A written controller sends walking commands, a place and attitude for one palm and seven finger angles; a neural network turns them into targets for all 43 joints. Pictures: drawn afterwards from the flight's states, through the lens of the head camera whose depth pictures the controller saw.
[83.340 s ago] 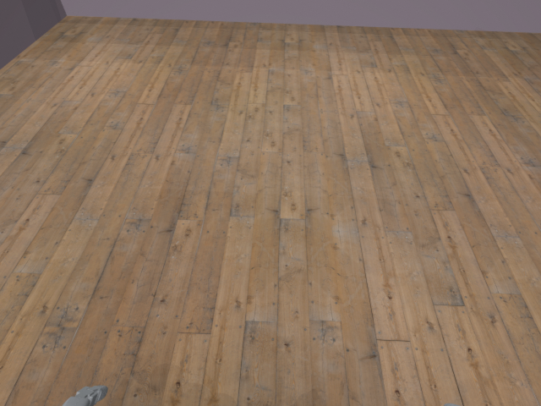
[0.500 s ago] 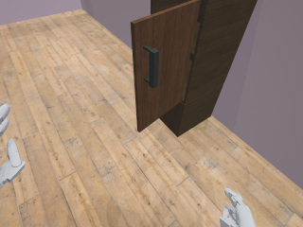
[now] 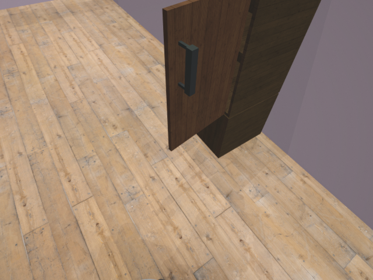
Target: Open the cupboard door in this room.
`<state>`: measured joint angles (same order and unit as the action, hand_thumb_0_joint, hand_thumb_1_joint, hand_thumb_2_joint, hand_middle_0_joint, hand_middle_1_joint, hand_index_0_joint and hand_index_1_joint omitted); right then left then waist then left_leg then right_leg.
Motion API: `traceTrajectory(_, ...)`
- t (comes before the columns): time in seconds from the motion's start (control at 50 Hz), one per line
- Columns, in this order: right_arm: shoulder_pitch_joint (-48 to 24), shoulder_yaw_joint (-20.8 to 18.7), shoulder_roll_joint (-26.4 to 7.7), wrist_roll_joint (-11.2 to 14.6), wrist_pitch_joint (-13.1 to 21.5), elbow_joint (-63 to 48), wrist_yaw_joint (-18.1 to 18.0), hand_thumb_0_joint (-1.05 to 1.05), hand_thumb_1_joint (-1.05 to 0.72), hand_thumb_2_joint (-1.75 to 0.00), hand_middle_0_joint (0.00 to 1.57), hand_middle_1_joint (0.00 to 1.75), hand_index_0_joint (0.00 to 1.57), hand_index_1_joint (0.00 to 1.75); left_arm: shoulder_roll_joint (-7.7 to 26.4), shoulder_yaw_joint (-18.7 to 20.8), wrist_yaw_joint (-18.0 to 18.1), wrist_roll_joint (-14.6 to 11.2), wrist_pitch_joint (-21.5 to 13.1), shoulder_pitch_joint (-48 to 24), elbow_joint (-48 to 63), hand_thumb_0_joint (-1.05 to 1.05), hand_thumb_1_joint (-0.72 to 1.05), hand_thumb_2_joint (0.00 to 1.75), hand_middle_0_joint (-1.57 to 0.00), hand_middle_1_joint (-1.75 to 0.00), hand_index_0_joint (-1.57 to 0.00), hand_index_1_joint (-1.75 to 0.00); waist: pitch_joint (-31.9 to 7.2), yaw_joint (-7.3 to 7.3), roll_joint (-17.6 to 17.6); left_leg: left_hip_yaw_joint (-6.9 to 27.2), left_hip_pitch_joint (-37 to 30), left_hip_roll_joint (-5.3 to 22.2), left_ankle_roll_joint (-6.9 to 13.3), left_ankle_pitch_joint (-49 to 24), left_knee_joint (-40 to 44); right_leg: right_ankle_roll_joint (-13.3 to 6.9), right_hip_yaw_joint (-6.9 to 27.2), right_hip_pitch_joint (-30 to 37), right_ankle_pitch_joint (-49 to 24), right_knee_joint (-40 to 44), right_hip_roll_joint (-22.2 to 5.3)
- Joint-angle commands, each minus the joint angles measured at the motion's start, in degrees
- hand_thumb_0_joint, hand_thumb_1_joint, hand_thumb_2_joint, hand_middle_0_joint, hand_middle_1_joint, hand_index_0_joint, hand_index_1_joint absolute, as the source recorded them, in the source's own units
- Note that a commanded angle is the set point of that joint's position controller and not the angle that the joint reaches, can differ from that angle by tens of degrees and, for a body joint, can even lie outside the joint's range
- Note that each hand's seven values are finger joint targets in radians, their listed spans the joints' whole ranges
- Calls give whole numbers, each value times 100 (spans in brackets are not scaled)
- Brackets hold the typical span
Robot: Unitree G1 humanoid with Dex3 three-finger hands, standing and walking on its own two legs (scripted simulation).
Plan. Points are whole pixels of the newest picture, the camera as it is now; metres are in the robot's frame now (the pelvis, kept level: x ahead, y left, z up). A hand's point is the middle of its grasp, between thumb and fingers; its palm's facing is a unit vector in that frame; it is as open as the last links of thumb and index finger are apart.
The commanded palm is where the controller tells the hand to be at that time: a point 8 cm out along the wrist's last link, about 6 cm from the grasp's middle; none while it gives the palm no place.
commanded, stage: let the arm hang, fingers relaxed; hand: left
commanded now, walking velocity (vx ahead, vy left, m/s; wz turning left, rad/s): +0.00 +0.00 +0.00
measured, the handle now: (186, 69) +0.68 +0.04 +0.07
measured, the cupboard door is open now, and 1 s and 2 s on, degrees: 99 99 99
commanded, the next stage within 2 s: look to check the result in 0.68 s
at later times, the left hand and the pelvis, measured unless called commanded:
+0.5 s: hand out of the picture +0.05 +0.18 -0.16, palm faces +0.01 -0.97 -0.25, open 7.4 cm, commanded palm none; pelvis +0.01 -0.01 +0.00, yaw +0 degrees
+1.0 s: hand out of the picture +0.05 +0.19 -0.16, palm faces +0.00 -0.96 -0.28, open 7.4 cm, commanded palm none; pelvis +0.03 -0.02 +0.01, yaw -1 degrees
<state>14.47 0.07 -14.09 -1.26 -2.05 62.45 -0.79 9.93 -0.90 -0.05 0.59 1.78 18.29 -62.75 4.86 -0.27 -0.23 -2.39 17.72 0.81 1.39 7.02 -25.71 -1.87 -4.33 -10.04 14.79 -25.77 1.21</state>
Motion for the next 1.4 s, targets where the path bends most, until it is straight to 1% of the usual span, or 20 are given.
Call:
traceTrajectory(0.0,32,-165,-555,32,150,-151,-79,0,-90,-90,20,30,20,30,962,249,123,-13,-243,33,44,0,90,90,-20,-30,-20,-30,-347,-61,351,705,-682,502,52,682,544,-262,816,-476,472,966,-749)
traceTrajectory(0.04,110,-190,-529,42,133,-77,-91,0,-90,-90,20,30,20,30,942,250,142,-16,-250,96,-72,0,90,90,-20,-30,-20,-30,-277,-66,219,660,-798,502,51,553,460,-269,796,-585,528,1038,-755)
traceTrajectory(0.12,259,-198,-405,30,109,65,-104,0,-90,-90,20,30,20,30,828,237,170,-15,-222,172,-201,0,90,90,-20,-30,-20,-30,-57,-74,128,669,-690,532,64,747,557,-256,765,-680,724,1023,-720)
traceTrajectory(0.22,282,-204,-330,22,123,129,-94,0,-90,-90,20,30,20,30,823,261,194,-9,-223,160,-193,0,90,90,-20,-30,-20,-30,-24,-37,-98,633,-649,513,74,621,560,-242,745,-603,662,987,-727)
traceTrajectory(0.24,251,-206,-352,26,126,121,-92,0,-90,-90,20,30,20,30,840,264,201,-6,-231,171,-194,0,90,90,-20,-30,-20,-30,-37,-28,-8,603,-690,510,70,525,524,-240,755,-616,626,988,-737)
traceTrajectory(0.3,234,-186,-241,14,132,168,-81,0,-90,-90,20,30,20,30,806,260,211,-8,-235,67,-149,0,90,90,-20,-30,-20,-30,31,-42,-112,589,-687,517,61,400,550,-220,747,-597,483,971,-744)
traceTrajectory(0.38,152,-168,-220,8,156,186,-75,0,-90,-90,20,30,20,30,811,271,219,-9,-247,-61,-89,0,90,90,-20,-30,-20,-30,51,-30,-33,598,-663,539,45,191,601,-180,732,-457,215,926,-738)
traceTrajectory(0.4,110,-164,-232,8,160,184,-74,0,-90,-90,20,30,20,30,814,267,216,-9,-245,-97,-89,0,90,90,-20,-30,-20,-30,98,-21,30,602,-660,538,41,163,621,-174,714,-461,159,915,-744)
traceTrajectory(0.5,-27,-158,-275,5,208,168,-77,0,-90,-90,20,30,20,30,861,299,210,-11,-278,-230,-32,0,90,90,-20,-30,-20,-30,-102,8,93,599,-757,551,34,-253,614,-150,714,-175,-353,894,-778)
traceTrajectory(0.54,-52,-166,-336,12,212,139,-81,0,-90,-90,20,30,20,30,904,314,212,-9,-292,-273,-7,0,90,90,-20,-30,-20,-30,-212,6,140,589,-826,561,24,-334,590,-145,707,-95,-456,910,-783)
traceTrajectory(0.62,-111,-158,-354,4,222,162,-88,0,-90,-90,20,30,20,30,910,319,202,-19,-295,-384,-16,0,90,90,-20,-30,-20,-30,-192,-5,202,593,-839,569,4,-343,650,-151,714,-20,-500,965,-795)
traceTrajectory(0.64,-144,-169,-411,17,222,122,-93,0,-90,-90,20,30,20,30,955,330,203,-12,-305,-369,-7,0,90,90,-20,-30,-20,-30,-225,4,92,583,-901,569,9,-394,616,-145,701,-25,-567,987,-788)
traceTrajectory(0.78,-197,-173,-491,20,222,129,-107,0,-90,-90,20,30,20,30,1015,325,198,-24,-316,-445,-32,0,90,90,-20,-30,-20,-30,-286,-29,138,545,-1016,593,0,-498,606,-142,728,84,-846,1044,-809)
traceTrajectory(0.88,-252,-188,-576,31,207,123,-108,0,-90,-90,20,30,20,30,1090,319,196,-28,-324,-467,-54,0,90,90,-20,-30,-20,-30,-266,-39,39,515,-1067,598,-8,-458,596,-120,734,82,-915,1101,-817)
traceTrajectory(0.92,-295,-191,-627,34,205,121,-109,0,-90,-90,20,30,20,30,1128,320,195,-32,-330,-459,-68,0,90,90,-20,-30,-20,-30,-353,-38,37,507,-1124,600,-4,-461,574,-114,744,126,-982,1111,-835)
traceTrajectory(0.96,-307,-199,-658,36,204,107,-113,0,-90,-90,20,30,20,30,1165,324,201,-26,-337,-472,-66,0,90,90,-20,-30,-20,-30,-407,-46,-54,491,-1182,607,2,-569,540,-88,723,166,-1212,1093,-836)
traceTrajectory(1.0,-342,-197,-692,38,207,114,-116,0,-90,-90,20,30,20,30,1175,320,203,-30,-339,-486,-70,0,90,90,-20,-30,-20,-30,-411,-41,-18,489,-1190,613,4,-615,549,-84,723,208,-1323,1084,-842)
traceTrajectory(1.2,-498,-196,-827,33,216,79,-108,0,-90,-90,20,30,20,30,1301,321,192,-28,-347,-588,-69,0,90,90,-20,-30,-20,-30,-364,-30,-4,511,-1237,640,1,-655,629,-69,736,247,-1364,1146,-857)
traceTrajectory(1.26,-552,-193,-868,30,222,74,-102,0,-90,-90,20,30,20,30,1352,324,183,-24,-347,-657,-60,0,90,90,-20,-30,-20,-30,-375,-35,109,522,-1268,658,-4,-645,671,-91,766,234,-1235,1169,-846)
traceTrajectory(1.38,-597,-192,-937,32,243,59,-101,0,-90,-90,20,30,20,30,1413,338,179,-26,-356,-749,-31,0,90,90,-20,-30,-20,-30,-387,-22,50,530,-1270,664,-4,-758,706,-74,755,324,-1391,1179,-861)
